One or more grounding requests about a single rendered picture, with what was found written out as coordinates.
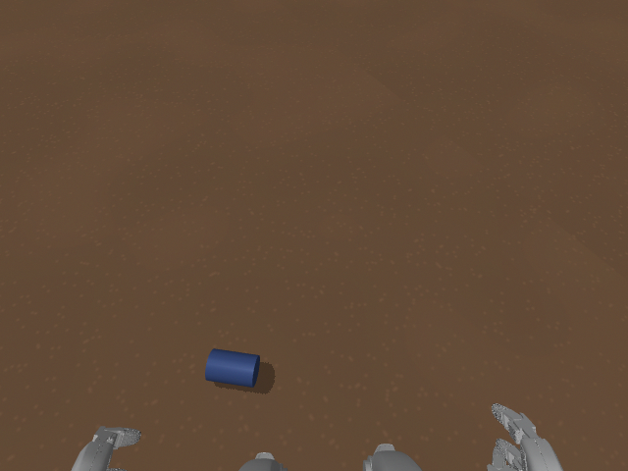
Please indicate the right robot hand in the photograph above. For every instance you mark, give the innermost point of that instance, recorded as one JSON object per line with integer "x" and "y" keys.
{"x": 535, "y": 453}

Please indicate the left robot hand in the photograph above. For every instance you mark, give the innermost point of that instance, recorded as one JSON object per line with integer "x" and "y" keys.
{"x": 96, "y": 455}

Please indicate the can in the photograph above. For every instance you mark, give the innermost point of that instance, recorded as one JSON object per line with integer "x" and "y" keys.
{"x": 230, "y": 367}

